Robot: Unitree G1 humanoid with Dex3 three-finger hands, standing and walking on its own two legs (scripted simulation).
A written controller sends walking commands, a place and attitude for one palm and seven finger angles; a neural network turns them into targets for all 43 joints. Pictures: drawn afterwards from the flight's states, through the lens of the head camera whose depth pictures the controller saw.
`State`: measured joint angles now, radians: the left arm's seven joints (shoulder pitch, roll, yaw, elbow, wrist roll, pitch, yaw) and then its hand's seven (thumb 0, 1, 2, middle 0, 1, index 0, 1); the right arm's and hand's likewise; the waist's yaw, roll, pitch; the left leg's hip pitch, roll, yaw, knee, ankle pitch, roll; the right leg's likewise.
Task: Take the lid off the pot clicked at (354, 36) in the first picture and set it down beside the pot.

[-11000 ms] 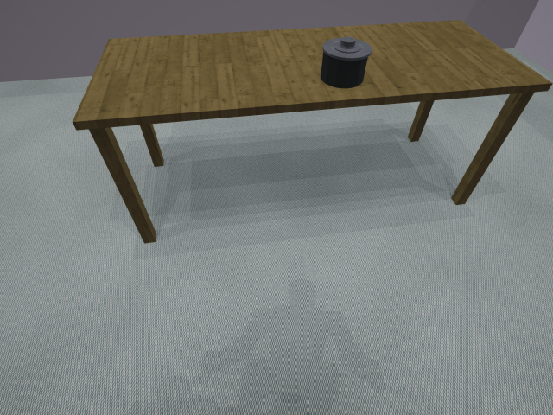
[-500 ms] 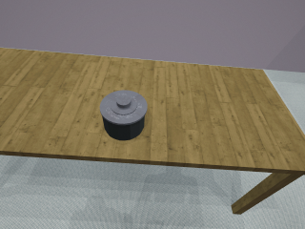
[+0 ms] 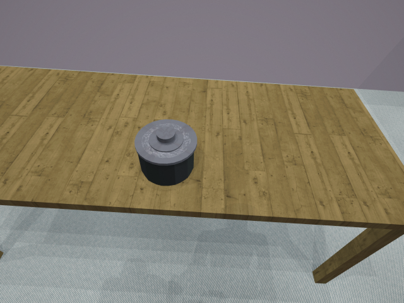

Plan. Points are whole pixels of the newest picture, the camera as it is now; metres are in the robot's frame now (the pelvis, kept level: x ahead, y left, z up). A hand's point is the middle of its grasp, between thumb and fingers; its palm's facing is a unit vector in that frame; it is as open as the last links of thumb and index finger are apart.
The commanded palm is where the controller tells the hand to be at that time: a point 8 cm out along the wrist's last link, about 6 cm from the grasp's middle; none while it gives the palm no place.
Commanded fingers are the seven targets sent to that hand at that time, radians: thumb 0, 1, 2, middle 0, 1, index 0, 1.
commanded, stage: lift the closed hand beside the body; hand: left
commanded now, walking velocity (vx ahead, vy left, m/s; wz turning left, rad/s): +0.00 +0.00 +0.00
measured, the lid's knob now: (165, 134) +0.50 +0.14 +0.02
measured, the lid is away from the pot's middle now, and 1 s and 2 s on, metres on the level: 0.00 0.00 0.00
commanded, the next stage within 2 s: raise the hand higher, near the body in 0.56 s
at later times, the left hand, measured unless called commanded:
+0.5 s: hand out of the picture +0.11 +0.18 -0.07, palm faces +0.25 -0.92 -0.29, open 3.2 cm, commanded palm +0.08 +0.22 -0.04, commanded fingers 0.00 0.90 0.90 -1.30 -1.50 -1.30 -1.50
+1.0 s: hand (108, 283) +0.15 +0.18 -0.01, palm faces +0.25 -0.89 -0.39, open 3.1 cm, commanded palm +0.11 +0.22 +0.03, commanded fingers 0.00 0.90 0.90 -1.30 -1.50 -1.30 -1.50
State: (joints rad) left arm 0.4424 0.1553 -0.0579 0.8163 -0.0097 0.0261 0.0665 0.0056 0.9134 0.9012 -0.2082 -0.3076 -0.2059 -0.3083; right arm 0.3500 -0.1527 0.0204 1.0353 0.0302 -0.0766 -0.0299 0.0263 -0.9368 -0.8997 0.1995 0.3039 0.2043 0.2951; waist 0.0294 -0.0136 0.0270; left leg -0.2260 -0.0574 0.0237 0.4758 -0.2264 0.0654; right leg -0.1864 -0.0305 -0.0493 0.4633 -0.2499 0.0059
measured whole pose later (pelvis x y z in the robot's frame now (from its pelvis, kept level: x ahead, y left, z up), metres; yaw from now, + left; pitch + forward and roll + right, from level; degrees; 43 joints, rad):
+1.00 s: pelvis +0.03 -0.05 +0.00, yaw +0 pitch +0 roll +0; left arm 0.64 0.24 0.14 -0.05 -0.02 -0.06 0.07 0.01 0.90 0.90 -1.29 -1.50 -1.29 -1.50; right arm 0.20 -0.22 -0.02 0.64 0.02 -0.12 -0.09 0.02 -0.90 -0.90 0.20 0.30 0.20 0.30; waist 0.04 0.05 0.00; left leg -0.22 -0.01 0.00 0.51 -0.28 0.00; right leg -0.18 0.02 -0.07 0.51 -0.32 -0.05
